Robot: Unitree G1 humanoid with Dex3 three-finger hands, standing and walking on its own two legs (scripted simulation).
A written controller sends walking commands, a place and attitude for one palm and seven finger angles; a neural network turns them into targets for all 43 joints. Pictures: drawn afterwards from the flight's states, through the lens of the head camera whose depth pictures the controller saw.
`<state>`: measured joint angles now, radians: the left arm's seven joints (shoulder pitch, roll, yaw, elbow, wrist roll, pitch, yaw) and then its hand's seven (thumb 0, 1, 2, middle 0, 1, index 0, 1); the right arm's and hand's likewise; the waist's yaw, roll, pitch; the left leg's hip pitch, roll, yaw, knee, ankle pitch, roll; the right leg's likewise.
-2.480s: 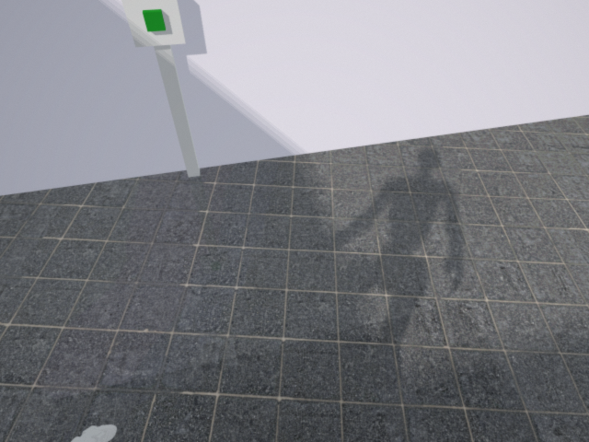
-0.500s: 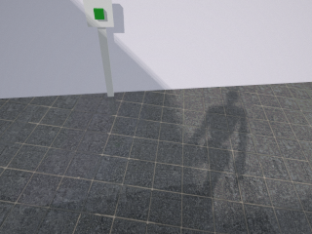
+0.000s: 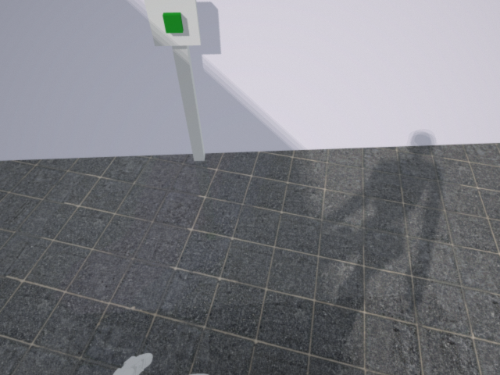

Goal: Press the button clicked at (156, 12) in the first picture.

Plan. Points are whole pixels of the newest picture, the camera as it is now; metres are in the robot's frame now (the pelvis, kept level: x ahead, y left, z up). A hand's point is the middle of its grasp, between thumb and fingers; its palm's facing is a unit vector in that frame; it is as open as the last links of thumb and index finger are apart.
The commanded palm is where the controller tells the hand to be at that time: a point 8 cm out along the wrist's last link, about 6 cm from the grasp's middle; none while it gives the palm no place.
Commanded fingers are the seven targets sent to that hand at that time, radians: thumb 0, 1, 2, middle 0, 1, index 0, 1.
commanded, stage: walk to a spot facing it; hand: left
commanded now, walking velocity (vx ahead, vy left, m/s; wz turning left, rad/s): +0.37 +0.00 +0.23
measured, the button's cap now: (173, 22) +1.25 +0.31 +0.01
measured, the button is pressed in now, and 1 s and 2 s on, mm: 0 0 0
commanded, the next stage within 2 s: take the last steps up to it in 0.78 s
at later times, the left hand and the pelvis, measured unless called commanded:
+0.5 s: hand (135, 353) +0.19 +0.22 -0.16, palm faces +0.15 -0.98 -0.15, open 7.4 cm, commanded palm none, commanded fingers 0.00 0.90 0.90 -0.20 -0.30 -0.20 -0.30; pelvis +0.21 +0.04 +0.02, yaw +5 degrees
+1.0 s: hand (176, 234) +0.44 +0.18 -0.14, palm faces +0.20 -0.95 -0.23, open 7.2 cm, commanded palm none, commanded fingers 0.00 0.90 0.90 -0.20 -0.30 -0.20 -0.30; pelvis +0.42 -0.01 +0.02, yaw +10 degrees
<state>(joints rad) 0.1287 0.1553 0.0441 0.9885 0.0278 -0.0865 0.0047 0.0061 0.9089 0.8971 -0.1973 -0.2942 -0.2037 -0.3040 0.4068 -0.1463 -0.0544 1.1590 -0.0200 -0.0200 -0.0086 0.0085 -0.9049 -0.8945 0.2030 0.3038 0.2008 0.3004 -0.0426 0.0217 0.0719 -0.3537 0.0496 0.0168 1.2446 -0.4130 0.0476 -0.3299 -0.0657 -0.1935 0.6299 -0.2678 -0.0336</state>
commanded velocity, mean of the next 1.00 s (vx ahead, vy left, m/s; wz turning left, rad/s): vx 0.31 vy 0.00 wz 0.14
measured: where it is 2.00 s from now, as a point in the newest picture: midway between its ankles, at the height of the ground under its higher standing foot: (238, 247)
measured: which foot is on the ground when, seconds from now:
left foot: up 0.00-0.26, down 0.28-0.76, up 0.78-1.00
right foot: down 0.00-0.30, up 0.32-0.74, down 0.76-1.00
